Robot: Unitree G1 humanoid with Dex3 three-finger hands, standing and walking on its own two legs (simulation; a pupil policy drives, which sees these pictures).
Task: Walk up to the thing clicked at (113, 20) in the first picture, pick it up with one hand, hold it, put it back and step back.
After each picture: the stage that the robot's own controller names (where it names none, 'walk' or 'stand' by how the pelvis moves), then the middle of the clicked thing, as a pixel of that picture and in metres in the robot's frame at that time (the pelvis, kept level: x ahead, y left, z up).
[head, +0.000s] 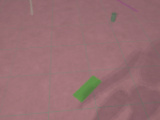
stand; (113, 17) +1.96 -0.44 -0.72
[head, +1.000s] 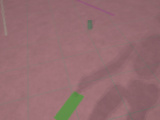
walk; (89, 24) +1.85 +0.03 -0.68
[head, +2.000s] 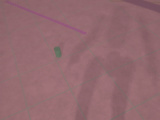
walk; (57, 52) +1.25 +0.35 -0.71
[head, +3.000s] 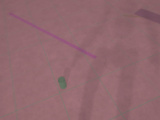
walk; (62, 82) +0.85 +0.29 -0.72
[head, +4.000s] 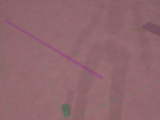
walk; (66, 110) +0.59 +0.19 -0.72
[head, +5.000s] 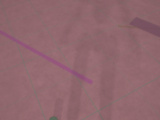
walk; out of the picture +0.43 +0.26 -0.72
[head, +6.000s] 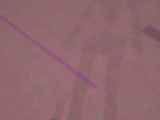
stand; out of the picture +0.40 +0.20 -0.70
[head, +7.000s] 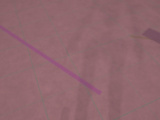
stand; out of the picture +0.39 +0.20 -0.72
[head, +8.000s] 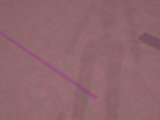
stand; out of the picture +0.36 +0.21 -0.73
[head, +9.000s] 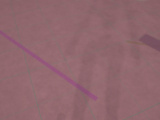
stand; out of the picture +0.36 +0.21 -0.73
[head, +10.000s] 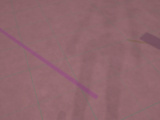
stand; out of the picture +0.36 +0.20 -0.73
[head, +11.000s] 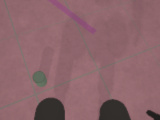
go down; (40, 79) +0.42 +0.21 -0.45
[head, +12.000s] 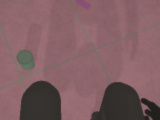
go down; (26, 60) +0.45 +0.24 -0.31
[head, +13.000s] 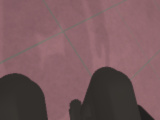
close in; out of the picture +0.43 +0.27 -0.23
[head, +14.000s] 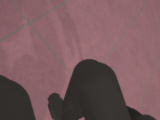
close; out of the picture +0.43 +0.29 -0.22
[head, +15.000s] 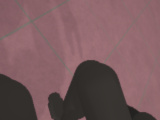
lift; out of the picture +0.42 +0.29 -0.23
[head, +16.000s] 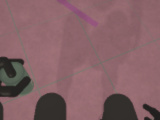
lift; (18, 80) +0.33 +0.22 -0.05
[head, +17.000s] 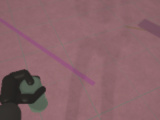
hold; (35, 95) +0.32 +0.17 -0.02
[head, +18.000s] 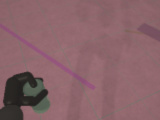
hold; (37, 96) +0.32 +0.17 -0.02
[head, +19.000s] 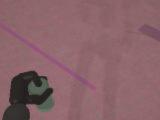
crouch; (42, 95) +0.32 +0.16 -0.02
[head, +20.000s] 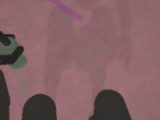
crouch; (13, 54) +0.44 +0.22 -0.11
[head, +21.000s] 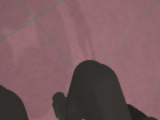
lower; out of the picture +0.43 +0.29 -0.22
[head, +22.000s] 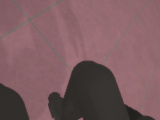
lower; out of the picture +0.43 +0.30 -0.23
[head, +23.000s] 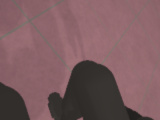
lower; out of the picture +0.43 +0.30 -0.23
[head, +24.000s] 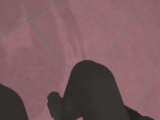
lower; out of the picture +0.43 +0.30 -0.23
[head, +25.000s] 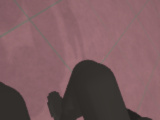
loosen; out of the picture +0.43 +0.29 -0.23
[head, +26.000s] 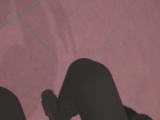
withdraw; out of the picture +0.42 +0.29 -0.23
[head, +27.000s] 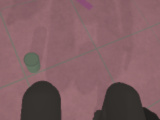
walk; (32, 63) +0.44 +0.23 -0.32
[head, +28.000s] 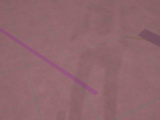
stand; out of the picture +0.37 +0.17 -0.66
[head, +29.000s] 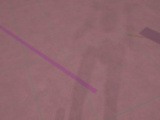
stand; out of the picture +0.38 +0.20 -0.67
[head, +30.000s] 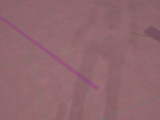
stand; out of the picture +0.38 +0.19 -0.68
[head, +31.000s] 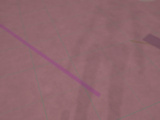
walk; out of the picture +0.40 +0.19 -0.72
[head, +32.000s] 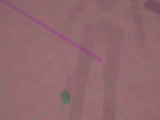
walk; (65, 97) +0.54 +0.15 -0.70
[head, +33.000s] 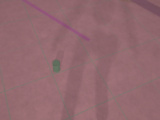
walk; (56, 66) +0.84 +0.18 -0.70
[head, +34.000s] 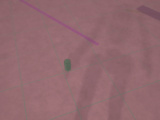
stand; (67, 65) +1.02 +0.17 -0.70
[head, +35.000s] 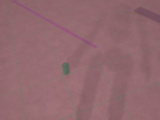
stand; (65, 68) +1.01 +0.19 -0.73
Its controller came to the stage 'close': yes
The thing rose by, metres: 0.70
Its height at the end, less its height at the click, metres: +0.00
